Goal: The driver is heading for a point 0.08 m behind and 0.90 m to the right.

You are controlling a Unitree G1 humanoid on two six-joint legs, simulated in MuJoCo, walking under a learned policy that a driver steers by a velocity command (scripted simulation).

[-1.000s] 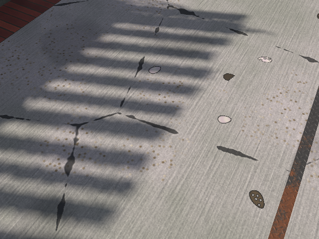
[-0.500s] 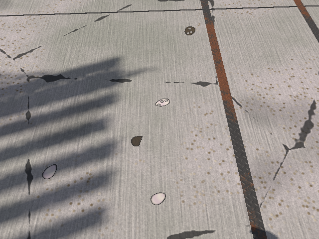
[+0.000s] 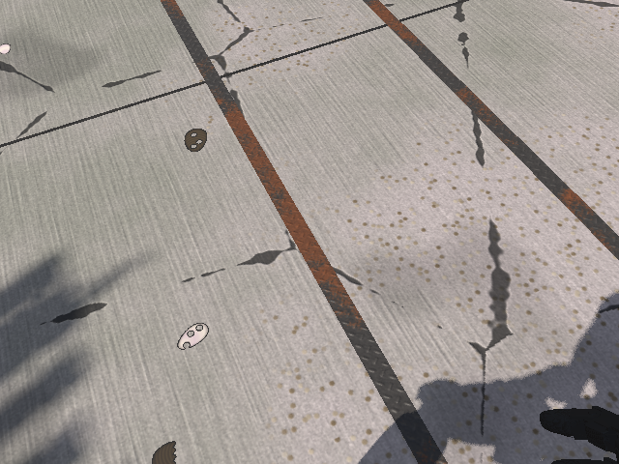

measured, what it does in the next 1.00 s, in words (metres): walks ahead, turning right: left foot, then right foot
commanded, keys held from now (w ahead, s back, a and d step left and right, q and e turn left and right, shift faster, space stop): w+e+shift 0.28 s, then w+shift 0.50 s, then e+shift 0.22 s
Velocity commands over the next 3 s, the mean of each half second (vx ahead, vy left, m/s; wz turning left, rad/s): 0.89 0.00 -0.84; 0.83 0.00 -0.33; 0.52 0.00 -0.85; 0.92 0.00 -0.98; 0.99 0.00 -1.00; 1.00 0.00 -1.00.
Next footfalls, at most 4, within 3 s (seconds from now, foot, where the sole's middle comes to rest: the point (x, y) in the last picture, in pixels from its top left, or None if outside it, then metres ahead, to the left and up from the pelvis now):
0.16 left None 0.27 0.18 -0.78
0.62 right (416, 411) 0.58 -0.12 -0.78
1.00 left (435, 240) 1.05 -0.19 -0.78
1.46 right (534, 287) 0.90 -0.42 -0.78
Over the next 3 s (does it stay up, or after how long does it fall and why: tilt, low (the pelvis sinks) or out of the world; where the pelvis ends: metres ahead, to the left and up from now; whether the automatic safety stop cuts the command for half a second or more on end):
stays up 0.81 -1.57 -0.01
